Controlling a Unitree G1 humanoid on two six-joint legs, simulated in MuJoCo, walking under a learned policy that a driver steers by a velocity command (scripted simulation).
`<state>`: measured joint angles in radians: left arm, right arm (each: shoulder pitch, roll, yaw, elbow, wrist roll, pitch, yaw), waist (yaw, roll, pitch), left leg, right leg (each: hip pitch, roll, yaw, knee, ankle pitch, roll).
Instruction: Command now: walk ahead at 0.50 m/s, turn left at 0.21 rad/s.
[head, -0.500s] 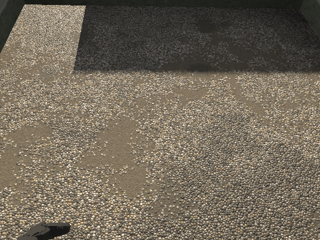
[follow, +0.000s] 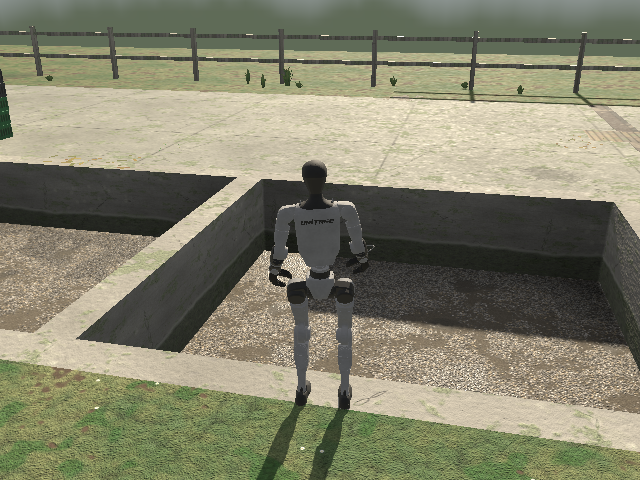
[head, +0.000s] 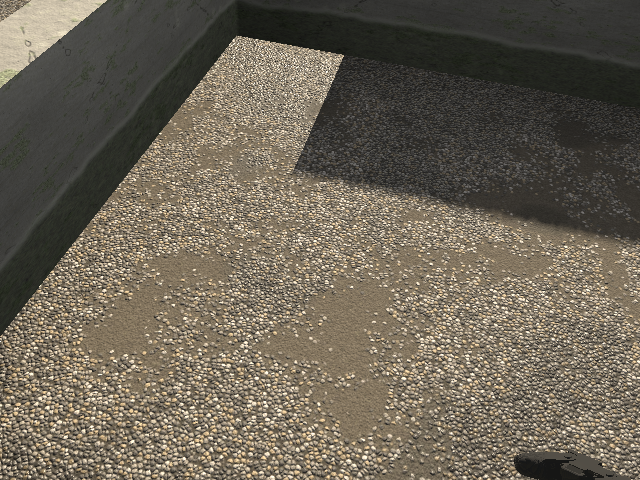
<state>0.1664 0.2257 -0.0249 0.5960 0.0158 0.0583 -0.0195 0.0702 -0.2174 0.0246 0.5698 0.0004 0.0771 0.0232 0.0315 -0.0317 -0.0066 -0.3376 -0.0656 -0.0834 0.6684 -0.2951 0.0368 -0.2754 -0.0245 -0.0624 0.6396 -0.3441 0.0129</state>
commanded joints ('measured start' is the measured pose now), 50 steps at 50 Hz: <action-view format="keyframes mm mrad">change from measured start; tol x8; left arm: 1 -89 60 20 -107 7 -26 -1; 50 -92 3 -2 -74 8 -7 31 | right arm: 1 -99 -166 -42 -85 9 -20 -16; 50 -65 -19 14 -65 -9 -26 -29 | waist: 1 -16 238 -12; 14 -51 -27 -86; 20 -63 15 -21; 33 -40 45 -184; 37 -42 60 -25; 50 -50 31 -37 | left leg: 1 52 161 -316 -325 -157 75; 25 96 54 3 -16 598 41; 31 71 70 4 -34 537 40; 34 48 73 -53 -121 248 38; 38 -18 71 -65 -160 112 34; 50 24 54 -25 -138 115 27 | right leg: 1 -84 31 -8 -34 -3 4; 5 92 18 4 -74 21 -20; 12 126 -18 33 -76 117 -39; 19 174 -23 35 -29 317 -44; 20 150 -46 62 -17 512 -42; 22 197 -45 57 20 597 -33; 32 178 -27 37 12 397 -15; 33 199 -7 21 -8 179 -15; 35 135 -3 23 -39 79 -23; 50 130 -17 67 -79 127 -44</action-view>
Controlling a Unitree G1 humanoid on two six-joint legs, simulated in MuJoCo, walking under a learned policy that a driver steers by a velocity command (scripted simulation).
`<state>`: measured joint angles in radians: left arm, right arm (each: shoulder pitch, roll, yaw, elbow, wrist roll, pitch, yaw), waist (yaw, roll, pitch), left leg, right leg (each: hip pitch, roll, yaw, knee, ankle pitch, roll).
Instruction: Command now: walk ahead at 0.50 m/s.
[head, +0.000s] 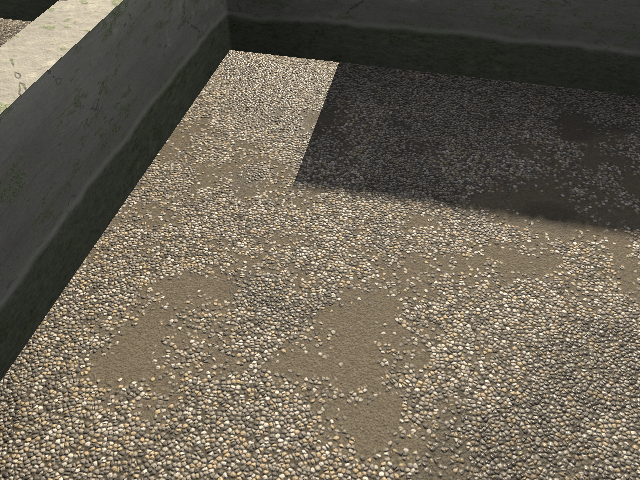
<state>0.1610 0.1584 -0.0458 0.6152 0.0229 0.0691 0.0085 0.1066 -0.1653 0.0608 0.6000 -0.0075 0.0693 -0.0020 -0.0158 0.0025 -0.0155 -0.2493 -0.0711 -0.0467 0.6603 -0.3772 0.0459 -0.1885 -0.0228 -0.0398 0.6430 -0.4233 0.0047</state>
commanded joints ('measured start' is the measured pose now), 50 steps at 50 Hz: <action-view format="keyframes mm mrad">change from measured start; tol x32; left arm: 1 -82 72 19 -93 1 -18 3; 50 -80 61 16 -89 3 -23 6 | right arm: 1 -100 -71 -22 -94 -1 -18 -4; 50 -101 -66 -21 -98 4 -19 -9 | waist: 1 -2 -2 -30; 50 8 18 -53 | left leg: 1 -61 59 -60 -126 205 18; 50 -42 82 -75 -113 273 28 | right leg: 1 45 -18 45 -81 216 -36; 8 78 -41 59 -34 535 -28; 50 44 -6 36 -61 197 -17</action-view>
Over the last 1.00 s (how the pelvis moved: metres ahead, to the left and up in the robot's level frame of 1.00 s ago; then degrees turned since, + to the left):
0.05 0.00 0.00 1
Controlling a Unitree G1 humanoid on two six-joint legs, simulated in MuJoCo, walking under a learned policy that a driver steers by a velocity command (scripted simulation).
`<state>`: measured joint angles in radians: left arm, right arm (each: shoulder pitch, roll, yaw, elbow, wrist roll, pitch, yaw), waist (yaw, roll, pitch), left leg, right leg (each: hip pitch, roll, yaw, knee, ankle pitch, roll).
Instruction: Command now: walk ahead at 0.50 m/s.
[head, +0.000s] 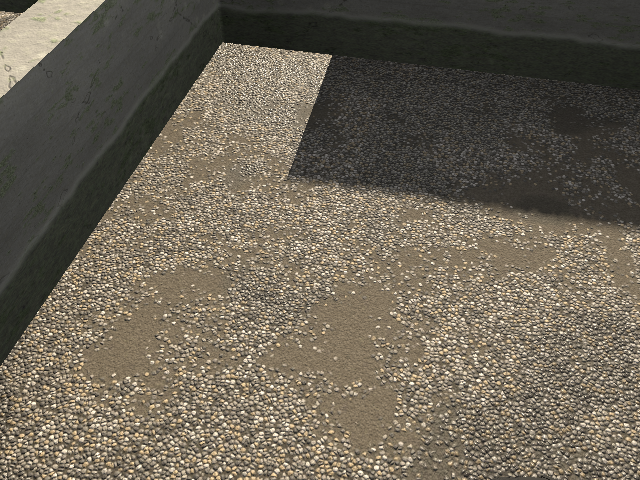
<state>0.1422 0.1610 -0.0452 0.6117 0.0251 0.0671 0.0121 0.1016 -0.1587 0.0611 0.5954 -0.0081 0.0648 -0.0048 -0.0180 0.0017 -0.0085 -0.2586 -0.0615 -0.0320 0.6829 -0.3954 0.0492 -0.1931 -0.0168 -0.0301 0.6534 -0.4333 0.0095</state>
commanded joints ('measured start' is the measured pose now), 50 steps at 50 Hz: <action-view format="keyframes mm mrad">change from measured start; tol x32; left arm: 1 -110 71 17 -105 -4 -9 1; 50 -6 78 22 -6 -7 -3 -3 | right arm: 1 -136 -66 -18 -115 -7 -17 8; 50 -4 -65 -24 12 4 -43 16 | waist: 1 -10 4 0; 50 3 3 -79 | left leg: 1 -56 75 -48 -93 445 23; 50 122 141 -110 -353 515 25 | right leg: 1 9 -32 47 -58 400 -21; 50 144 -77 104 -308 424 -12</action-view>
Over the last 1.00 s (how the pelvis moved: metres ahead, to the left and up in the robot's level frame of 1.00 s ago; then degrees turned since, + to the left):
0.00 0.00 0.00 0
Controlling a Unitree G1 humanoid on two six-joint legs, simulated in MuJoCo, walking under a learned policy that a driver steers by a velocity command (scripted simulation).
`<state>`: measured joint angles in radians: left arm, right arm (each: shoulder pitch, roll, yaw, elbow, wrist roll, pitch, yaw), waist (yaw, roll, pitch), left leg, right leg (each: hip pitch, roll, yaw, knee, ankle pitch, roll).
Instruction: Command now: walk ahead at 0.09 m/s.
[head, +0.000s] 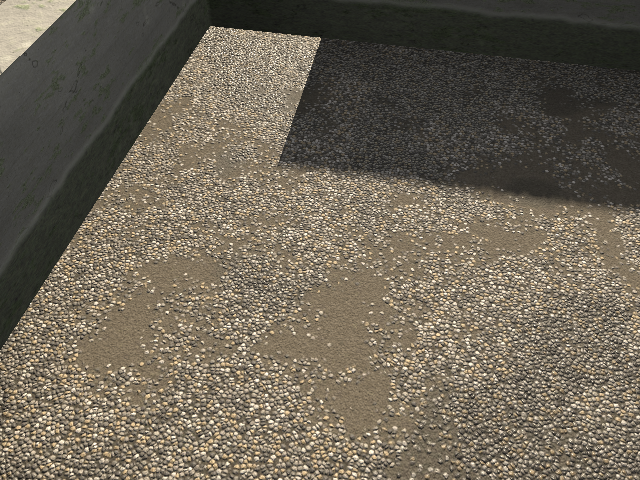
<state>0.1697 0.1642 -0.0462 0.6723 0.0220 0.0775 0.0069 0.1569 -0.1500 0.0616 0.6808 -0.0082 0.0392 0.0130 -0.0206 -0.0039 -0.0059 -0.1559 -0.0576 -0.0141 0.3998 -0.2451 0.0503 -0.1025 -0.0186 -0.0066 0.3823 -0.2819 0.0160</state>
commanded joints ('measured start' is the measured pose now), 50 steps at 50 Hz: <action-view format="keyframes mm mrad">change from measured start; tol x2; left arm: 1 -33 76 24 -65 -4 -13 3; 7 -16 84 26 -45 -12 -23 15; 19 -14 110 29 -70 -2 -15 13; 50 -34 98 31 -112 1 -6 2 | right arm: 1 -58 -74 -26 -71 5 -17 -2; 6 -70 -98 -34 -69 16 2 -33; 19 -69 -120 -47 -98 -2 34 -39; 50 -65 -117 -47 -108 -5 24 -37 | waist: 1 6 8 -84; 50 4 10 -55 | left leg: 1 24 138 -127 -72 368 25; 18 -48 114 -117 38 281 33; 21 -68 111 -116 30 228 32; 30 -97 111 -121 29 187 29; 50 -109 109 -119 28 142 19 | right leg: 1 53 -75 80 -40 276 -19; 3 49 -76 79 -45 279 -19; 4 66 -50 62 -22 215 -19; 9 6 -51 59 4 225 -31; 19 -41 -46 58 47 214 -50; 33 -41 -47 69 45 169 -65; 50 -49 -48 78 40 169 -72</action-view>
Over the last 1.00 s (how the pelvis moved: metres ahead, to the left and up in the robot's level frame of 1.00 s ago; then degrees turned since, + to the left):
0.00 0.00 0.02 -1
